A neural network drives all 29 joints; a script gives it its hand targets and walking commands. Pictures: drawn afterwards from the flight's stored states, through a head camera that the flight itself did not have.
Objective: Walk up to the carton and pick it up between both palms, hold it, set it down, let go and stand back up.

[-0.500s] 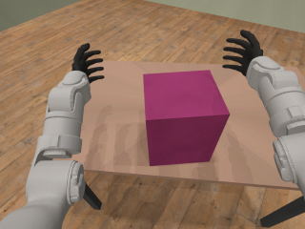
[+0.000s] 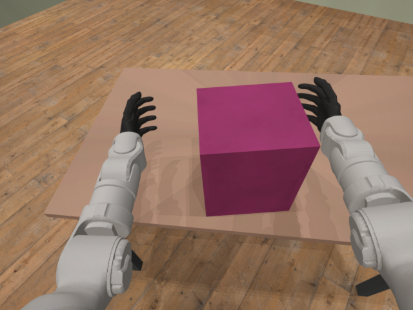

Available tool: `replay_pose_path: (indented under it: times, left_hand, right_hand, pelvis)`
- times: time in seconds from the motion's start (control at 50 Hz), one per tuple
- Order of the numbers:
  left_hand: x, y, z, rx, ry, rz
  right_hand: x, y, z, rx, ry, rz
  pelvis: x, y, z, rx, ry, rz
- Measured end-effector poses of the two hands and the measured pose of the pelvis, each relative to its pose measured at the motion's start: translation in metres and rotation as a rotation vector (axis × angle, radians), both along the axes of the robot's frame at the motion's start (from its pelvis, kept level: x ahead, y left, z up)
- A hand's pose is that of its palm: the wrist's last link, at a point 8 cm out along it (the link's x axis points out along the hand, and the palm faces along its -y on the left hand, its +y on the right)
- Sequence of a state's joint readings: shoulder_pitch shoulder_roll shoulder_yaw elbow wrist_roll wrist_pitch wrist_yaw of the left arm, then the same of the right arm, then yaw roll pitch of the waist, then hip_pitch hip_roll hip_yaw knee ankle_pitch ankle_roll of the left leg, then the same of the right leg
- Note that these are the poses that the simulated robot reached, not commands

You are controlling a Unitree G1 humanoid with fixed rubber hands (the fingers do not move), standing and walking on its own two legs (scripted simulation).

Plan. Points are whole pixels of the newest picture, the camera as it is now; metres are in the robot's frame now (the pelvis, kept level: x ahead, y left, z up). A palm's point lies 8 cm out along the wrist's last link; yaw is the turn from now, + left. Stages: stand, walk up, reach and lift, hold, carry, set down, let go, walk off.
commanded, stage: reach and lift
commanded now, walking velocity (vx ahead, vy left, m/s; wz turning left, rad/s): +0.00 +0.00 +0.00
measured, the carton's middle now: (246, 154) +0.46 +0.01 +0.02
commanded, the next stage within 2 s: none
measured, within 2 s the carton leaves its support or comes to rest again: neither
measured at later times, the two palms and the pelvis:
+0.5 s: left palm (147, 140) +0.42 +0.22 +0.09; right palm (320, 128) +0.48 -0.13 +0.10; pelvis +0.01 +0.00 +0.00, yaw -1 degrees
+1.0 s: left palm (157, 143) +0.41 +0.19 +0.09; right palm (304, 131) +0.46 -0.09 +0.11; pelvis +0.02 +0.01 +0.01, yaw -1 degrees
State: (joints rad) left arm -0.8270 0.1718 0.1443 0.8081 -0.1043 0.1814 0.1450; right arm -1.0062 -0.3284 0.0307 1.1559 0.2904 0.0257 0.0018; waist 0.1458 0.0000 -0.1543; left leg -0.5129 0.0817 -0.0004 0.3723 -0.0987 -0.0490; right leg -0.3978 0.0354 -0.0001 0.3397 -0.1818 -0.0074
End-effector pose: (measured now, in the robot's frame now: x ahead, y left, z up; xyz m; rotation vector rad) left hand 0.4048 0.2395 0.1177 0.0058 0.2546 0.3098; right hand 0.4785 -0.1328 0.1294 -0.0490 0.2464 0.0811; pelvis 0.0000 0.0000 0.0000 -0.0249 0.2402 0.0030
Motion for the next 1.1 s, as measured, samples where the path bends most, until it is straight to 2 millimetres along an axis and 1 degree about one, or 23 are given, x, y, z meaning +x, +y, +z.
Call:
replay_pose_path:
  times: [0.04,0.08,0.24,0.32,0.38,0.44,0.56,0.62,0.66,0.7,0.8,0.88,0.98,1.1]
  left_hand:
    - [0.004,0.0,0.0,-0.003,-0.001,-0.001]
    - [0.006,0.0,-0.003,-0.012,0.003,-0.008]
    - [0.002,-0.002,-0.037,-0.032,0.002,-0.026]
    - [0.001,-0.007,-0.044,-0.027,0.0,-0.021]
    - [0.003,-0.011,-0.043,-0.025,-0.005,-0.021]
    - [0.007,-0.017,-0.037,-0.021,-0.02,-0.024]
    - [0.013,-0.027,-0.027,-0.029,-0.043,-0.041]
    - [0.014,-0.038,-0.026,-0.049,-0.057,-0.064]
    - [0.014,-0.051,-0.028,-0.063,-0.056,-0.094]
    - [0.012,-0.05,-0.03,-0.074,-0.063,-0.045]
    - [0.008,-0.045,-0.03,-0.055,-0.056,0.008]
    - [0.006,-0.042,-0.03,-0.039,-0.039,0.011]
    - [0.003,-0.044,-0.031,-0.032,-0.021,0.004]
    - [0.005,-0.054,-0.03,-0.015,-0.011,-0.013]
  right_hand:
    - [0.001,0.001,0.001,-0.016,0.009,0.0]
    - [0.0,0.0,-0.001,-0.036,0.027,-0.004]
    - [-0.001,-0.002,-0.011,-0.048,0.017,-0.022]
    - [0.003,0.0,-0.02,-0.029,0.028,-0.01]
    - [0.005,0.002,-0.027,-0.011,0.042,-0.001]
    - [0.005,0.002,-0.032,0.003,0.041,0.001]
    - [0.003,0.005,-0.031,-0.008,0.003,-0.004]
    - [0.0,0.013,-0.028,-0.012,-0.016,0.006]
    - [-0.004,0.024,-0.025,-0.016,-0.029,0.031]
    - [-0.007,0.03,-0.024,-0.022,-0.039,0.016]
    - [-0.012,0.04,-0.017,-0.017,-0.069,0.004]
    - [-0.014,0.043,-0.017,-0.011,-0.069,-0.001]
    - [-0.018,0.041,-0.021,-0.015,-0.063,-0.007]
    - [-0.023,0.028,-0.03,-0.024,-0.054,-0.024]
  pelvis:
    - [0.001,0.0,0.0,0.003,0.004,-0.005]
    - [0.003,0.0,0.0,0.006,0.003,-0.009]
    - [0.009,0.002,-0.002,0.004,0.022,-0.01]
    - [0.008,0.003,-0.003,-0.003,0.046,-0.013]
    - [0.007,0.003,-0.004,-0.006,0.065,-0.014]
    - [0.007,0.002,-0.004,-0.006,0.079,-0.014]
    - [0.007,0.001,-0.003,0.0,0.073,-0.021]
    - [0.007,0.001,-0.001,0.007,0.056,-0.025]
    - [0.008,0.001,0.0,0.012,0.033,-0.026]
    - [0.008,0.001,0.002,0.015,0.007,-0.028]
    - [0.012,0.003,0.005,0.019,-0.042,-0.027]
    - [0.017,0.005,0.006,0.021,-0.077,-0.025]
    - [0.023,0.007,0.007,0.022,-0.11,-0.026]
    - [0.024,0.004,0.007,0.021,-0.121,-0.038]
